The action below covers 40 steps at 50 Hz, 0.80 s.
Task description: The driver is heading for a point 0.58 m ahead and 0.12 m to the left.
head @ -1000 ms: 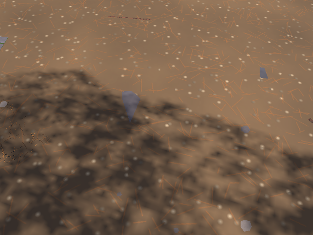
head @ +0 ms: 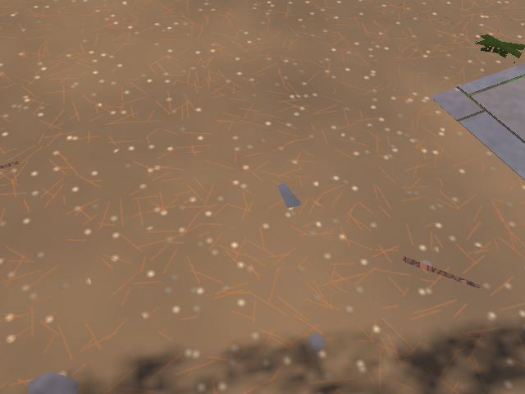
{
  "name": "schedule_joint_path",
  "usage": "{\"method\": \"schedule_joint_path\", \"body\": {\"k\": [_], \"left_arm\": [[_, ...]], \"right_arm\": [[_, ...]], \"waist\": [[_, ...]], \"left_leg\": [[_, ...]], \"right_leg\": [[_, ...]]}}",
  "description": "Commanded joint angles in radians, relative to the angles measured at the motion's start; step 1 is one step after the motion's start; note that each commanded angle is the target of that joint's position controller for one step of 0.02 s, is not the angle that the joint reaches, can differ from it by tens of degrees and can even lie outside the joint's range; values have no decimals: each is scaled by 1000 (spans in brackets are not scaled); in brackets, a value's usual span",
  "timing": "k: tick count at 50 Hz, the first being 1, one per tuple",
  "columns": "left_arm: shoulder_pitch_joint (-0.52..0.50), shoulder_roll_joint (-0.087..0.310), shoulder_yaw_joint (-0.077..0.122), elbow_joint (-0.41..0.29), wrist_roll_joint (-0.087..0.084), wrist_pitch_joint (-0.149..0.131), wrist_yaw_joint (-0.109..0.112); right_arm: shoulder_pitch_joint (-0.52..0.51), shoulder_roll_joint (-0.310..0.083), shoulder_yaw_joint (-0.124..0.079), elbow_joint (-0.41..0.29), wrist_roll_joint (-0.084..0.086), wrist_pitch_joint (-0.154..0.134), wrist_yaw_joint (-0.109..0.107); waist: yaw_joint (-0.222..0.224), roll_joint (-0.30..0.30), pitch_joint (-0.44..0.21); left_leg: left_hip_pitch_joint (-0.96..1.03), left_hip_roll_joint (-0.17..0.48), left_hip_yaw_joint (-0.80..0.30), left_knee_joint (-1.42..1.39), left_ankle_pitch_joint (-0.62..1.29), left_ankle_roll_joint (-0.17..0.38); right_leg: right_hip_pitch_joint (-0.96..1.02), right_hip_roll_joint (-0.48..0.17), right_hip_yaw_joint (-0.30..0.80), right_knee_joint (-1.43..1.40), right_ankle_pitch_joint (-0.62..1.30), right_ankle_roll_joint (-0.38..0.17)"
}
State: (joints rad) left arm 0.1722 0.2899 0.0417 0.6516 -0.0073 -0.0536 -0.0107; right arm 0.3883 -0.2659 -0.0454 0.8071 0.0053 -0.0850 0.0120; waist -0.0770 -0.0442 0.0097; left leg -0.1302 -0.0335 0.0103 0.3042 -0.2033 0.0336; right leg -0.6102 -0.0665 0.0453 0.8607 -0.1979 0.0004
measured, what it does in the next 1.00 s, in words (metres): walks ahead, turning left: right foot, then left foot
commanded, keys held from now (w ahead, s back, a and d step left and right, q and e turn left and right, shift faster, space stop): w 0.16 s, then w+q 0.10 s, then q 0.62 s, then w+q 0.12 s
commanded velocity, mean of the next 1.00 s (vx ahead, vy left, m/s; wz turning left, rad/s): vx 0.26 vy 0.00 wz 0.33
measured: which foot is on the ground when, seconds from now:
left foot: down 0.00-0.20, up 0.22-0.66, down 0.68-1.00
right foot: up 0.00-0.18, down 0.20-0.68, up 0.70-1.00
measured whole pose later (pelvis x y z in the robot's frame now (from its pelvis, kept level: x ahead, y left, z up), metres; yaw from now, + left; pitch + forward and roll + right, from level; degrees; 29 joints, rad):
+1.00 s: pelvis +0.34 -0.03 -0.01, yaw +23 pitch +3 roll -1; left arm 0.10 0.29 0.06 0.75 0.00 0.00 0.02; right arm 0.19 -0.31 -0.08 0.61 0.01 0.03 -0.03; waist -0.03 0.00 0.03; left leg -0.40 -0.10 -0.13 0.47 -0.11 0.06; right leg -0.45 0.01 0.10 0.77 -0.37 0.06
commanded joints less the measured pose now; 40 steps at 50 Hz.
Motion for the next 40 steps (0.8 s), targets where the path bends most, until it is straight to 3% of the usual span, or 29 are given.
{"method": "schedule_joint_path", "body": {"k": [1, 4, 7, 9, 10, 11, 12, 13, 14, 15, 16, 18, 20, 22, 25, 30, 32, 33, 34, 35, 36, 37, 38, 39, 40], "left_arm": [[-94, 20, -4, -80, -3, -23, -11], [-171, 34, -1, -101, -13, -28, -21], [-195, 56, 8, -116, -14, -34, -31], [-74, 96, 32, -83, -4, -35, -26], [73, 143, 57, -46, 2, -34, -16], [260, 230, 78, -22, 16, -26, 0], [269, 259, 79, -11, 18, -20, -6], [245, 165, 58, -11, 6, -21, -7], [175, 132, 44, -13, 5, -25, -6], [107, 104, 34, -14, 14, -30, -10], [53, 76, 28, -13, 19, -35, -15], [3, 62, 30, 0, 28, -51, -15], [-28, 85, 39, 14, 29, -57, -5], [-37, 102, 45, 30, 26, -47, 13], [-23, 124, 51, 50, 20, -23, 35], [-7, 163, 68, 80, -10, 14, 42], [-22, 169, 74, 79, -25, 28, 47], [-22, 157, 72, 79, -29, 33, 49], [35, 140, 66, 85, -11, 30, 47], [84, 70, 41, 51, 44, 23, 36], [81, 87, 32, 49, 37, 18, 21], [17, 134, 45, 45, 3, 23, 15], [-23, 126, 44, 36, -2, 30, 20], [-40, 120, 45, 42, 10, 39, 31], [-44, 126, 49, 39, 15, 48, 40]], "right_arm": [[-47, -186, -42, -54, 11, -10, -5], [5, -196, -42, -20, 19, 1, -3], [20, -212, -47, 3, 24, 16, -8], [6, -216, -46, 7, 27, 25, -12], [5, -192, -35, 2, 20, 25, -13], [1, -120, -6, -35, -15, 19, -13], [112, -49, 14, -43, 9, 2, -12], [36, -165, -16, -32, 32, -5, -10], [-37, -187, -28, -51, 42, -7, -9], [-59, -168, -27, -46, 31, 0, -16], [-58, -154, -31, -39, 17, 13, -20], [-1, -110, -30, -21, 17, 44, -24], [-21, -93, -31, -42, 12, 64, -27], [-71, -73, -26, -74, 5, 70, -22], [-158, -60, -20, -117, 3, 67, 2], [-227, -99, -40, -189, -1, 79, 36], [-198, -118, -53, -203, -1, 84, 40], [-133, -137, -66, -191, -2, 80, 35], [-56, -214, -94, -183, -5, 77, 16], [-50, -325, -113, -207, -15, 81, -9], [-52, -284, -94, -236, -28, 74, -5], [-99, -236, -84, -250, -18, 70, 3], [-151, -204, -76, -248, 0, 68, 1], [-189, -180, -69, -251, 12, 74, -4], [-221, -171, -65, -255, 12, 82, -12]], "waist": [[8, 133, 20], [-14, 132, 36], [6, 137, 43], [88, 123, -27], [159, 102, -123], [221, -57, -288], [162, -284, -382], [194, -138, -265], [173, -101, -135], [133, -38, -85], [100, -35, -48], [48, -58, -54], [30, -52, -35], [36, -47, -25], [73, -34, -35], [87, -25, -32], [63, -28, -42], [28, -2, -75], [6, 111, -137], [60, 368, -199], [34, 298, -386], [11, 174, -337], [35, 114, -242], [53, 61, -176], [78, 83, -145]], "left_leg": [[0, 231, -154, -146, 201, 168], [32, 252, -144, -134, 207, 154], [103, 287, -150, -90, 274, 132], [88, 251, -109, 66, 510, 98], [-1, 200, -75, 249, 521, 69], [-221, 122, -30, 590, 166, 26], [-527, -6, -73, 857, -381, -11], [-623, 46, -149, 951, -353, -10], [-639, 75, -135, 941, -261, -9], [-583, 107, -119, 907, -197, -25], [-537, 123, -115, 864, -165, -41], [-422, 126, -100, 835, -124, -66], [-430, 118, -86, 788, -68, -87], [-432, 125, -68, 661, 35, -92], [-382, 117, -30, 482, 180, -79], [-381, 102, -3, 357, 87, -28], [-325, 67, 31, 296, 32, 8], [-217, 26, 55, 209, 107, 37], [-34, 61, -47, 145, 477, 89], [231, 320, -410, 194, 986, 261], [313, 428, -639, 136, 822, 407], [258, 380, -547, 104, 679, 366], [168, 325, -459, 91, 537, 302], [77, 287, -416, 67, 426, 255], [-10, 252, -385, 44, 357, 231]], "right_leg": [[14, -1, -20, -178, 145, 7], [56, 19, -32, -267, 194, -2], [89, 31, -35, -330, 132, -41], [309, 68, -67, -395, 124, -81], [538, 41, -41, -390, 134, -111], [835, -195, 215, -362, 163, -178], [1013, -361, 618, -497, -73, -304], [917, -325, 583, -546, -194, -268], [785, -296, 425, -560, -42, -236], [669, -251, 304, -570, 183, -218], [585, -215, 199, -580, 375, -207], [478, -186, 68, -601, 608, -201], [435, -188, -12, -623, 693, -211], [429, -175, -84, -636, 670, -206], [456, -164, -156, -631, 627, -195], [566, -221, -163, -524, 590, -176], [573, -216, -175, -402, 644, -147], [550, -173, -207, -271, 658, -113], [450, -89, -235, -65, 503, -42], [101, 68, -245, 283, -301, 49], [4, 140, -6, 481, -524, 63], [-35, 93, 57, 504, -459, 49], [-58, 63, 53, 450, -381, 40], [-51, 39, 50, 369, -327, 42], [3, 31, 49, 293, -285, 45]]}}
